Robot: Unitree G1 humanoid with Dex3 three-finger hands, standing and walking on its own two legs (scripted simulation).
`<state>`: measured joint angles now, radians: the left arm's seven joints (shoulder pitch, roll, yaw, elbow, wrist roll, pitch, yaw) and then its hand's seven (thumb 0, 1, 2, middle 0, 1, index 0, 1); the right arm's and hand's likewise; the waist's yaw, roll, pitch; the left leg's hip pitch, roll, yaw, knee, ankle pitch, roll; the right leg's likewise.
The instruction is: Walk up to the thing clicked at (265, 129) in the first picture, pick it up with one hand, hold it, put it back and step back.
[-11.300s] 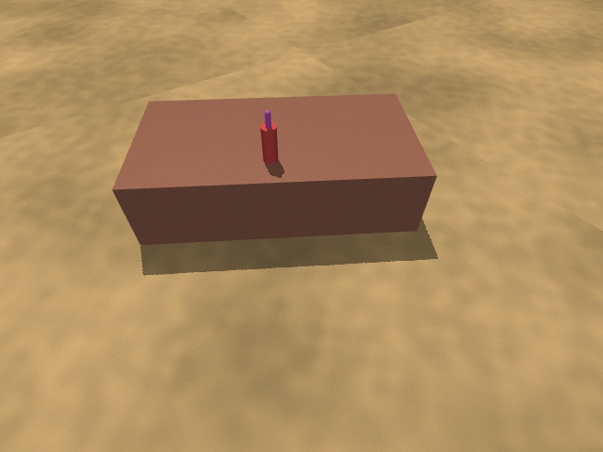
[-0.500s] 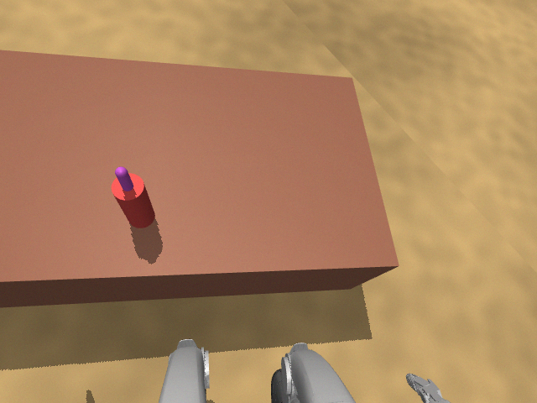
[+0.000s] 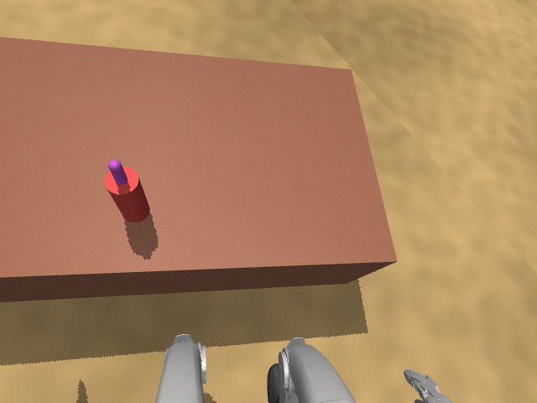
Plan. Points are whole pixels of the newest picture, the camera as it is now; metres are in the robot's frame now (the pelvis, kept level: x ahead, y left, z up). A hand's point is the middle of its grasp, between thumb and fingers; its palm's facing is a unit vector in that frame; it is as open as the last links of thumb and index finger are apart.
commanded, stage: go down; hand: left
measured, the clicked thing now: (126, 190) +0.52 +0.24 -0.23
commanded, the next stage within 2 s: none
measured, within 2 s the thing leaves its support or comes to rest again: neither
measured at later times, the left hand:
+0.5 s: hand out of the picture +0.40 +0.42 +0.05, palm faces +0.27 -0.96 -0.04, open 17.5 cm
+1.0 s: hand out of the picture +0.41 +0.43 +0.05, palm faces +0.27 -0.96 -0.02, open 17.5 cm
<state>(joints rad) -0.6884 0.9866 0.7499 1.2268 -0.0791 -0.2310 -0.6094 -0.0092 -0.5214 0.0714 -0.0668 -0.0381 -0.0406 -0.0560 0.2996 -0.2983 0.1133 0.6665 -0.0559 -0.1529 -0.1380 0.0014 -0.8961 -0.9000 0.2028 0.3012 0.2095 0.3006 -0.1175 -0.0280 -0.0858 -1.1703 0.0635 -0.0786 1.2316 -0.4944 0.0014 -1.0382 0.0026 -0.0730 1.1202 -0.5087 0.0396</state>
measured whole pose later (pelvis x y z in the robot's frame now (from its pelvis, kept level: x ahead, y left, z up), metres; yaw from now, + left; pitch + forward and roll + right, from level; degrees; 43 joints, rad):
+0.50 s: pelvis +0.00 +0.00 +0.00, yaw +0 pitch +25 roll -6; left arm -0.70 0.98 0.76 1.22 -0.11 -0.24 -0.62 -0.01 -0.55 0.07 -0.06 -0.04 -0.04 -0.06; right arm 0.30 -0.29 0.12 0.66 -0.05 -0.14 -0.13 0.00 -0.90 -0.90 0.20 0.30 0.21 0.30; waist -0.12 -0.02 -0.09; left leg -1.17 0.06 -0.08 1.23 -0.50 0.00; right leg -1.04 0.00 -0.07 1.12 -0.51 0.04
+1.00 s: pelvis +0.00 +0.00 -0.01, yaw +0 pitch +26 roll -7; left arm -0.73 1.00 0.78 1.22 -0.13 -0.27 -0.64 -0.01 -0.54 0.05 -0.06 -0.04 -0.05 -0.05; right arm 0.28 -0.30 0.13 0.66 -0.05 -0.15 -0.13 0.00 -0.90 -0.90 0.20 0.30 0.21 0.30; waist -0.12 -0.03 -0.08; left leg -1.22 0.06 -0.09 1.28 -0.50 0.00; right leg -1.09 0.00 -0.08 1.16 -0.52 0.04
